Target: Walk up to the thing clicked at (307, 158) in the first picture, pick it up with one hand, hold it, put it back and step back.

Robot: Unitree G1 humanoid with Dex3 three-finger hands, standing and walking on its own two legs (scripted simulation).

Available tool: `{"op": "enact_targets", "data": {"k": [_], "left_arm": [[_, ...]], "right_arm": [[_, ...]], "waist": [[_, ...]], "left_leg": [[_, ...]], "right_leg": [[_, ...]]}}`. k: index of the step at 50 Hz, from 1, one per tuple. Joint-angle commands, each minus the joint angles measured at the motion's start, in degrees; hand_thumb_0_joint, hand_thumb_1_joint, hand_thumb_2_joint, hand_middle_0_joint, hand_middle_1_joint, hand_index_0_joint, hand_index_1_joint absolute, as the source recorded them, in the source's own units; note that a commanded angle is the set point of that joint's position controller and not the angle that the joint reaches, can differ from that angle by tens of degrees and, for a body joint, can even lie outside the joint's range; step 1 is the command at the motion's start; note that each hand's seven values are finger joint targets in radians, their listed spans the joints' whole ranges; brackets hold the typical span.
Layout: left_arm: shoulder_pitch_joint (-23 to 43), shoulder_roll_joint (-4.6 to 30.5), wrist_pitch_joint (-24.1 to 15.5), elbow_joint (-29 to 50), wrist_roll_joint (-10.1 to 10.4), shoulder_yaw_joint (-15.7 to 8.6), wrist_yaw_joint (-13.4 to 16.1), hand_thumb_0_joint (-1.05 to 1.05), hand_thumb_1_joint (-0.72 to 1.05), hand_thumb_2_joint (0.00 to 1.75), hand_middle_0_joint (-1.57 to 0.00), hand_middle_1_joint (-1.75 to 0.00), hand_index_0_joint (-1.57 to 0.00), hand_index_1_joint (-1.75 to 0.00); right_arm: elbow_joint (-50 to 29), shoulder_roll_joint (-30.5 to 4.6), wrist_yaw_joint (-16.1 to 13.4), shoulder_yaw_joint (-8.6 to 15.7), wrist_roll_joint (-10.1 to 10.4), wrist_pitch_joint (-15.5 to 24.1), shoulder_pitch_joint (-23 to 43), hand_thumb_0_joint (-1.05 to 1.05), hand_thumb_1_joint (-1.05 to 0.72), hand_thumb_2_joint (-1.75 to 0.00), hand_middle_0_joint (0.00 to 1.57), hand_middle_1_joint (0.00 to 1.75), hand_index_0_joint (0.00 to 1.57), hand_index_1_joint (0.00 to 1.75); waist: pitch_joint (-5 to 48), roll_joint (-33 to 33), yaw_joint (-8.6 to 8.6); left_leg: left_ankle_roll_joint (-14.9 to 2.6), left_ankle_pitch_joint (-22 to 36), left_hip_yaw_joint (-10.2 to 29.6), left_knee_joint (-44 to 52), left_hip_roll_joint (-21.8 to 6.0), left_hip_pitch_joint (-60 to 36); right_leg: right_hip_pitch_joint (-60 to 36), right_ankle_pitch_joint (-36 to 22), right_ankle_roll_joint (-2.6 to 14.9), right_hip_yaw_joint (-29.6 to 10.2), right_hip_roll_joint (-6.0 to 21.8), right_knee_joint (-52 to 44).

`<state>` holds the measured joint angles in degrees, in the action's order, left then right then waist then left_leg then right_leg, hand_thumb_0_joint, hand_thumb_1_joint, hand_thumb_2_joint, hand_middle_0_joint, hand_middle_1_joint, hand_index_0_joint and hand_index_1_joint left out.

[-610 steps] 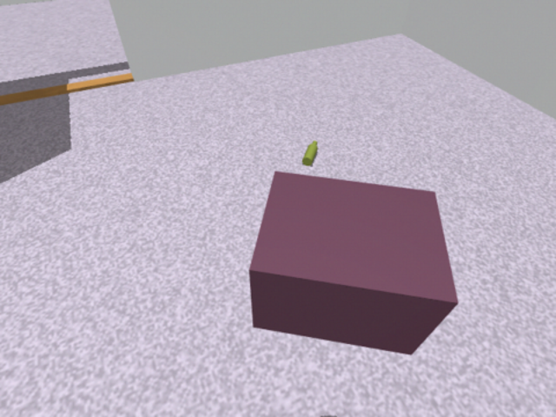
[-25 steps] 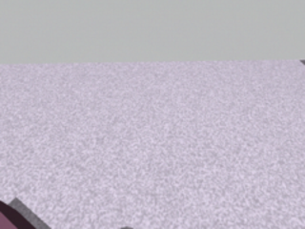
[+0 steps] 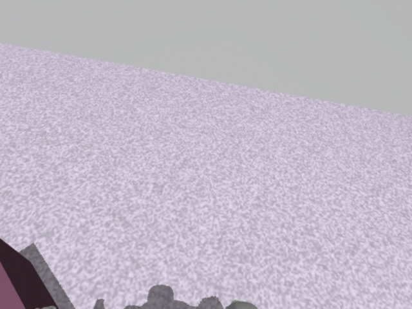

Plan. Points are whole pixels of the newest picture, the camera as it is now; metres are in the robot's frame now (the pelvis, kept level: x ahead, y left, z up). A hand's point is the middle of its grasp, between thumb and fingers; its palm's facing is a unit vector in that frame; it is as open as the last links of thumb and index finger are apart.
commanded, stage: walk up
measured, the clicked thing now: out of the picture +0.56 +1.49 -0.75
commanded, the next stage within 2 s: stand in 1.58 s
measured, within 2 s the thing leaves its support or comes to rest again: neither
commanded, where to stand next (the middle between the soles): +0.20 -0.06 m, yaw +19 degrees
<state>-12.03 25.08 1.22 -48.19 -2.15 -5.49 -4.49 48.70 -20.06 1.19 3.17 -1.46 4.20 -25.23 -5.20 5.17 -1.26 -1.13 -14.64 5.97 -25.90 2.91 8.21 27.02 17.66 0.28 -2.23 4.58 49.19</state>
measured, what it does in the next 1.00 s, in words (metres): walks ahead, turning left: right foot, then left foot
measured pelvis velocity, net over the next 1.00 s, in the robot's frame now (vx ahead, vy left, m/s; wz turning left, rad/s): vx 0.14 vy -0.09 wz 0.35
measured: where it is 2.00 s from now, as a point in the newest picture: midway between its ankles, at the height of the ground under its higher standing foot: outside the picture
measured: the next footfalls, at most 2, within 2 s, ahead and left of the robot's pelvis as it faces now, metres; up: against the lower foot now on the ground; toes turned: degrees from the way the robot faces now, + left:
right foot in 0.18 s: +0.23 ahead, -0.22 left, +0.00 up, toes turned +17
left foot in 0.66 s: +0.18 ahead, +0.05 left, +0.00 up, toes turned +18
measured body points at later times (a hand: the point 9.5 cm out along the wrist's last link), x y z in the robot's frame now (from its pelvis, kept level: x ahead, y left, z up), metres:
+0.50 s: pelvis +0.14 -0.10 -0.01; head +0.18 -0.10 +0.44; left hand +0.13 +0.22 -0.11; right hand +0.29 -0.40 -0.12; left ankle +0.16 +0.04 -0.70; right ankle +0.18 -0.19 -0.74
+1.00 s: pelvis +0.14 -0.09 -0.02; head +0.16 -0.08 +0.43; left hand +0.10 +0.24 -0.14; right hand +0.37 -0.33 -0.13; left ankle +0.14 +0.03 -0.74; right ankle +0.19 -0.23 -0.74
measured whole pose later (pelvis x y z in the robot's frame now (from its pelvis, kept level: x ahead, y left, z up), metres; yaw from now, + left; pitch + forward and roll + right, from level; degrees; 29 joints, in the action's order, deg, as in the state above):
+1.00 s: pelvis +0.14 -0.09 -0.02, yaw +20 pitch -3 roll +0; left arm -11.5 22.6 -1.2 -53.2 -1.2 -1.0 -0.3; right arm 50.8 -21.6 0.7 1.6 -0.2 -0.8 -6.6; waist -5.5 -0.8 1.4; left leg -1.1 -19.7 2.2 -41.3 1.2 19.6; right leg 14.9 21.5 -2.1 3.5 5.2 39.8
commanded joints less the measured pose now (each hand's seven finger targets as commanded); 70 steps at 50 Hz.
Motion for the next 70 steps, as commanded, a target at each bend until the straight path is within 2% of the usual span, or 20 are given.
{"op": "enact_targets", "data": {"k": [1,5,8,9,10,11,16,27,32,34,35,36,39,42,44,46,50,52,57,70], "left_arm": [[4.76,8.38,-1.46,7.64,-0.03,-3.31,0.04,0.00,0.90,0.90,-0.20,-0.30,-0.20,-0.30],[5.75,8.19,-1.98,8.66,0.11,-3.70,-0.34,0.00,0.90,0.90,-0.20,-0.30,-0.20,-0.30],[-4.68,9.40,-2.95,6.33,0.23,-4.80,0.98,0.00,0.90,0.90,-0.20,-0.30,-0.20,-0.30],[-8.99,12.87,-3.54,6.37,-0.62,-5.93,1.55,0.00,0.90,0.90,-0.20,-0.30,-0.20,-0.30],[-8.90,16.69,-3.75,7.41,-0.29,-6.22,2.07,0.00,0.90,0.90,-0.20,-0.30,-0.20,-0.30],[-4.17,16.60,-3.30,7.97,0.53,-5.86,1.78,0.00,0.90,0.90,-0.20,-0.30,-0.20,-0.30],[-2.19,10.19,-4.31,7.10,0.89,-2.77,2.59,0.00,0.90,0.90,-0.20,-0.30,-0.20,-0.30],[-3.07,12.42,-3.83,6.60,1.35,-1.24,4.72,0.00,0.90,0.90,-0.20,-0.30,-0.20,-0.30],[-3.19,12.12,-2.76,5.54,1.81,-0.22,4.71,0.00,0.90,0.90,-0.20,-0.30,-0.20,-0.30],[-5.21,6.95,-2.51,5.95,2.49,1.16,4.47,0.00,0.90,0.90,-0.20,-0.30,-0.20,-0.30],[-2.98,8.76,-1.64,4.59,2.82,0.20,4.95,0.00,0.90,0.90,-0.20,-0.30,-0.20,-0.30],[-0.88,9.88,-1.22,4.06,2.52,0.01,5.07,0.00,0.90,0.90,-0.20,-0.30,-0.20,-0.30],[-3.24,8.74,-1.54,1.59,3.07,0.03,4.99,0.00,0.90,0.90,-0.20,-0.30,-0.20,-0.30],[-6.18,7.90,-2.71,-1.76,2.43,0.16,5.29,0.00,0.90,0.90,-0.20,-0.30,-0.20,-0.30],[-4.37,12.56,-4.10,-1.64,0.99,-0.39,5.81,0.00,0.90,0.90,-0.20,-0.30,-0.20,-0.30],[3.12,16.33,-4.19,-0.39,0.97,-0.65,5.59,0.00,0.90,0.90,-0.20,-0.30,-0.20,-0.30],[5.23,10.50,-3.87,-1.22,1.29,1.12,5.27,0.00,0.90,0.90,-0.20,-0.30,-0.20,-0.30],[1.85,9.26,-3.21,-3.07,2.06,1.33,5.10,0.00,0.90,0.90,-0.20,-0.30,-0.20,-0.30],[2.81,11.25,-4.53,-5.63,1.54,1.61,4.96,0.00,0.90,0.90,-0.20,-0.30,-0.20,-0.30],[6.10,9.55,-4.49,-10.42,1.89,2.70,5.04,0.00,0.90,0.90,-0.20,-0.30,-0.20,-0.30]], "right_arm": [[-6.10,-18.65,-2.14,5.50,0.54,2.36,-2.95,0.00,-0.90,-0.90,0.20,0.30,0.20,0.30],[-8.04,-18.67,-2.98,5.09,0.31,2.24,-2.04,0.00,-0.90,-0.90,0.20,0.30,0.20,0.30],[-9.33,-15.81,-3.55,3.67,0.73,1.40,0.63,0.00,-0.90,-0.90,0.20,0.30,0.20,0.30],[-9.40,-12.37,-3.69,2.49,1.29,1.21,-1.87,0.00,-0.90,-0.90,0.20,0.30,0.20,0.30],[-9.12,-9.95,-4.05,1.54,1.93,0.80,-4.67,0.00,-0.90,-0.90,0.20,0.30,0.20,0.30],[-7.46,-15.23,-4.85,2.87,1.13,0.30,-4.37,0.00,-0.90,-0.90,0.20,0.30,0.20,0.30],[-3.99,-14.05,-1.93,2.80,0.80,-0.05,-2.51,0.00,-0.90,-0.90,0.20,0.30,0.20,0.30],[-6.89,-12.49,-1.27,3.01,0.71,-3.71,8.30,0.00,-0.90,-0.90,0.20,0.30,0.20,0.30],[-5.64,-13.25,-1.66,3.27,0.63,-2.58,8.49,0.00,-0.90,-0.90,0.20,0.30,0.20,0.30],[-6.13,-19.96,-2.30,4.49,-0.11,-1.49,9.23,0.00,-0.90,-0.90,0.20,0.30,0.20,0.30],[-5.87,-21.71,-2.39,4.61,1.01,-1.50,10.18,0.00,-0.90,-0.90,0.20,0.30,0.20,0.30],[-5.10,-19.66,-2.59,4.35,1.13,-1.62,10.25,0.00,-0.90,-0.90,0.20,0.30,0.20,0.30],[-4.73,-17.00,-3.21,2.52,1.39,-1.61,14.49,0.00,-0.90,-0.90,0.20,0.30,0.20,0.30],[-4.39,-16.34,-2.50,1.84,1.53,-2.65,19.11,0.00,-0.90,-0.90,0.20,0.30,0.20,0.30],[-4.31,-13.19,-1.94,0.95,2.13,-3.36,19.37,0.00,-0.90,-0.90,0.20,0.30,0.20,0.30],[-2.12,-13.70,-1.97,1.96,1.50,-4.31,18.26,0.00,-0.90,-0.90,0.20,0.30,0.20,0.30],[1.06,-14.98,-0.86,2.65,0.94,-2.86,16.48,0.00,-0.90,-0.90,0.20,0.30,0.20,0.30],[0.57,-17.14,-0.61,2.44,0.77,-2.31,18.91,0.00,-0.90,-0.90,0.20,0.30,0.20,0.30],[2.95,-13.42,-0.45,0.65,0.89,-3.14,22.83,0.00,-0.90,-0.90,0.20,0.30,0.20,0.30],[9.31,-13.22,-0.31,0.16,1.25,-3.24,22.45,0.00,-0.90,-0.90,0.20,0.30,0.20,0.30]], "waist": [[-0.29,-12.66,-0.23],[-0.57,-12.20,0.45],[4.63,-8.48,6.46],[8.02,2.46,8.10],[9.99,13.10,5.85],[8.51,10.07,3.94],[0.87,2.96,2.49],[5.99,2.48,3.25],[7.86,1.56,1.71],[10.73,-14.95,2.99],[10.88,-16.49,1.05],[9.27,-11.97,0.86],[8.68,-13.52,2.88],[9.51,-14.11,4.67],[7.79,-5.61,4.07],[3.12,1.97,1.28],[3.58,-3.83,0.25],[6.08,-8.70,2.56],[4.14,-7.11,2.42],[6.13,-6.98,1.87]], "left_leg": [[-10.36,8.42,13.98,8.17,-14.25,1.50],[-9.20,16.36,12.07,2.57,-13.24,7.33],[-5.03,22.58,7.07,-13.59,-8.20,13.28],[-3.01,13.07,2.98,-27.89,-3.59,18.27],[-1.32,-15.20,-2.49,-37.48,2.72,27.77],[-1.38,-18.48,-3.32,-44.66,-1.87,26.69],[-0.92,-8.03,-3.07,-36.00,-5.38,21.10],[-0.41,-5.83,-6.03,-21.99,-3.63,15.85],[-3.27,0.47,-5.18,-5.57,-2.78,5.72],[-9.49,18.90,17.92,-1.61,-18.02,-2.91],[-17.15,24.80,23.66,-1.02,-23.75,0.90],[-17.29,26.78,20.22,-0.75,-22.18,3.12],[-12.23,34.22,10.65,-5.02,-16.93,3.82],[-8.33,26.28,6.14,-8.82,-12.60,6.53],[-2.45,14.69,2.72,-14.45,-6.85,14.33],[-0.43,-13.70,-2.95,-21.81,-2.74,10.67],[-3.57,5.10,6.69,-2.19,-8.36,2.54],[-9.33,-4.03,16.42,4.01,-15.18,8.73],[-1.48,-0.72,3.80,-0.16,-6.58,8.74],[-1.07,6.08,4.41,6.44,-8.08,3.19]], "right_leg": [[3.04,-4.72,0.15,0.00,0.84,-4.65],[-4.52,-4.14,1.16,1.38,-0.95,-8.98],[-22.74,-6.32,3.78,3.22,-3.31,-18.15],[-28.63,-0.22,5.45,-7.49,4.79,-24.39],[-32.29,3.69,8.89,-27.87,19.33,-33.03],[-25.38,7.82,13.87,-32.08,21.97,-33.88],[-12.80,-8.31,12.52,-8.10,11.74,-31.49],[-17.43,-35.58,9.89,-1.41,14.96,-22.08],[-13.41,-23.97,7.78,2.00,12.31,-11.51],[-1.48,-4.17,0.92,7.65,2.39,0.31],[-3.39,19.06,0.26,4.88,-1.14,3.45],[-4.15,20.00,0.16,2.11,0.18,6.80],[-6.31,13.29,0.96,2.07,0.50,0.45],[-15.27,1.12,1.13,4.87,-1.62,-17.03],[-19.70,-9.84,4.85,-7.54,7.19,-23.56],[-7.48,-7.40,13.58,-15.73,18.41,-27.47],[-4.16,-4.64,3.26,0.47,5.24,-17.14],[-10.71,9.37,0.85,3.46,-1.38,-11.94],[-14.02,1.93,3.82,-3.89,5.24,-26.99],[-19.64,-4.27,1.44,0.91,3.54,-31.13]]}}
